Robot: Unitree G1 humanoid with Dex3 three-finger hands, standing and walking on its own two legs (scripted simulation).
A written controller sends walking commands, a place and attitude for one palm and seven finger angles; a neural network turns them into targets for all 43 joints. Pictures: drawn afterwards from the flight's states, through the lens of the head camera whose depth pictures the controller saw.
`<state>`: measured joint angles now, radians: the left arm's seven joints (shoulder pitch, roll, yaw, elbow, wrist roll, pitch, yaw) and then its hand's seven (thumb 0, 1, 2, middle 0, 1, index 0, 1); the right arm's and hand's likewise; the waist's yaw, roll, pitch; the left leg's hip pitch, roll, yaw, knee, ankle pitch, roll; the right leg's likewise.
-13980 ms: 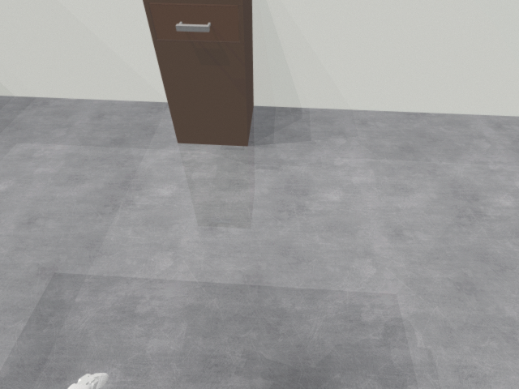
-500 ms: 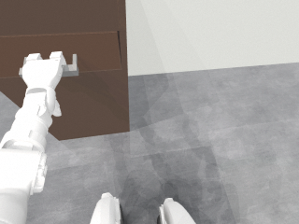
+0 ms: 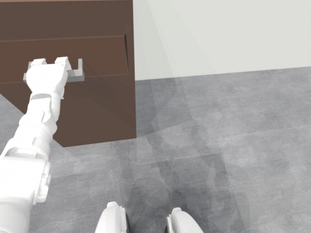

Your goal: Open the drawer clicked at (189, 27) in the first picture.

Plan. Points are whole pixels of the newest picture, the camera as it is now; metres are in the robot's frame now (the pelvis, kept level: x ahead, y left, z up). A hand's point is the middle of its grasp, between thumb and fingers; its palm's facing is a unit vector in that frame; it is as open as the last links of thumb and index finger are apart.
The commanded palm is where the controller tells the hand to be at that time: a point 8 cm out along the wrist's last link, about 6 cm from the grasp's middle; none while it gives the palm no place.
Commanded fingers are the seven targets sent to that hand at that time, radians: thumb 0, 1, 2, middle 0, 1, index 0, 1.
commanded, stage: close the thumb around the handle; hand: left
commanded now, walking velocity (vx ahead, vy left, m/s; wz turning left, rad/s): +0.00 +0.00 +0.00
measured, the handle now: (55, 70) +0.55 +0.24 +0.02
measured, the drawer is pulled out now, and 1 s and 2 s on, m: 0.00 0.07 0.19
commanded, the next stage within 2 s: pull the drawer open in 0.16 s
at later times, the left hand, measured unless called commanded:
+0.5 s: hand (57, 94) +0.49 +0.23 +0.00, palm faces -0.06 -0.05 -1.00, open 5.6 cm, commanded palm +0.45 +0.22 +0.05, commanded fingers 0.00 0.90 0.90 -0.40 -1.35 -0.40 -1.35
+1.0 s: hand (55, 113) +0.43 +0.23 +0.00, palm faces -0.05 -0.03 -1.00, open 5.6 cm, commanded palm +0.40 +0.22 +0.05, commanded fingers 0.00 0.90 0.90 -0.40 -1.35 -0.40 -1.35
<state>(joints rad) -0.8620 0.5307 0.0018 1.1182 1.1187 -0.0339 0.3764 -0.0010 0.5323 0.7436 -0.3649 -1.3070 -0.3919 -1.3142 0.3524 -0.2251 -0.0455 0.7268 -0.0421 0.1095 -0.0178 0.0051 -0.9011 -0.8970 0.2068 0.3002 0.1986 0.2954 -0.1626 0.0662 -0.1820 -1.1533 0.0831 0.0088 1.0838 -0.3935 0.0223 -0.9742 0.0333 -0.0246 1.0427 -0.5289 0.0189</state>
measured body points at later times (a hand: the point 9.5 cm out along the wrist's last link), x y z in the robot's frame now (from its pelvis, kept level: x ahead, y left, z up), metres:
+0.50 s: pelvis +0.01 +0.00 +0.01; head +0.13 +0.01 +0.44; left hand +0.49 +0.23 +0.05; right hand +0.00 -0.27 -0.12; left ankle +0.05 +0.11 -0.65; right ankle -0.03 -0.14 -0.65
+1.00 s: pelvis +0.01 -0.01 +0.02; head +0.11 +0.00 +0.46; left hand +0.43 +0.23 +0.05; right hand +0.09 -0.27 -0.11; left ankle +0.05 +0.11 -0.65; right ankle -0.03 -0.14 -0.65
